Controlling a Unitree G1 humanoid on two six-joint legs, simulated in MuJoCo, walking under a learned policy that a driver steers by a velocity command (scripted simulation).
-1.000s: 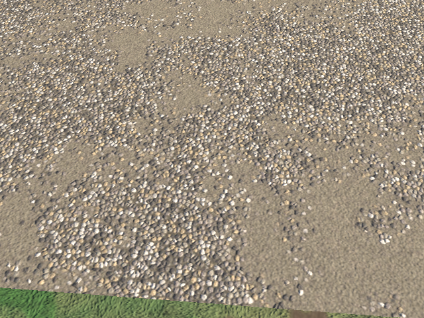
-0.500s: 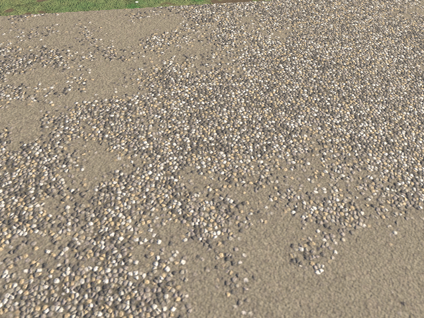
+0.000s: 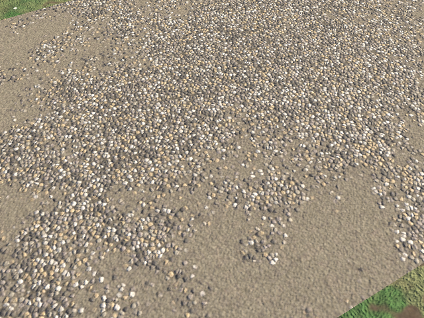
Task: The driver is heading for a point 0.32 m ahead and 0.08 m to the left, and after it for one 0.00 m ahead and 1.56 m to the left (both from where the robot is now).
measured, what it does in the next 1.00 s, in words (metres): walks ahead, turning left: left foot, then right foot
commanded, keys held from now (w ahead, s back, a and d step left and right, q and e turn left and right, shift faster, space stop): w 0.20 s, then q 0.80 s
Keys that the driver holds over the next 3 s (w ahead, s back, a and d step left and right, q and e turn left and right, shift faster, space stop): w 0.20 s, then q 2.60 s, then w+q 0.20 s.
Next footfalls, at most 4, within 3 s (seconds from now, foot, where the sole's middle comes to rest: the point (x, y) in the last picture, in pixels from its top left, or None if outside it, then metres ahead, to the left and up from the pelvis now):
0.28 left None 0.25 0.15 -0.77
0.78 right None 0.32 -0.06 -0.77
1.16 left None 0.22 0.20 -0.77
1.66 right None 0.35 0.03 -0.77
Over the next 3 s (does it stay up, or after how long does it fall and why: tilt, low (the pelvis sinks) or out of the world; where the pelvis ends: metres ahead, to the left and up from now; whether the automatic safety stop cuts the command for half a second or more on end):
stays up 0.19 0.11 0.00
